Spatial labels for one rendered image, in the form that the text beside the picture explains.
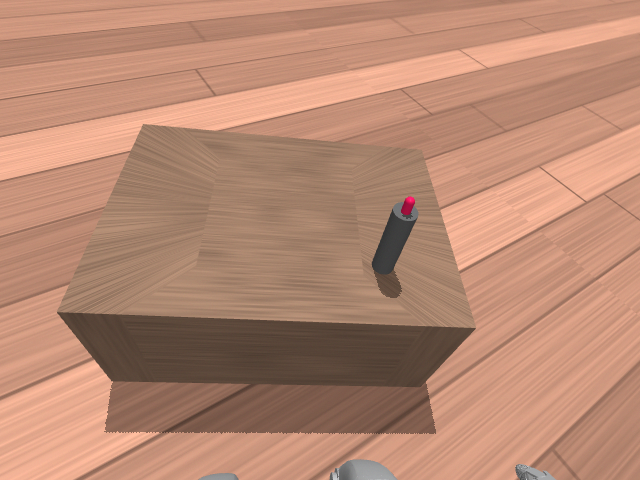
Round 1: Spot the bottle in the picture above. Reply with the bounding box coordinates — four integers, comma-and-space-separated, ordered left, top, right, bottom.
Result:
372, 197, 418, 275

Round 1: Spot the right robot hand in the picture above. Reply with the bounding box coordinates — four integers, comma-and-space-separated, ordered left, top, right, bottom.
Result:
515, 464, 556, 480

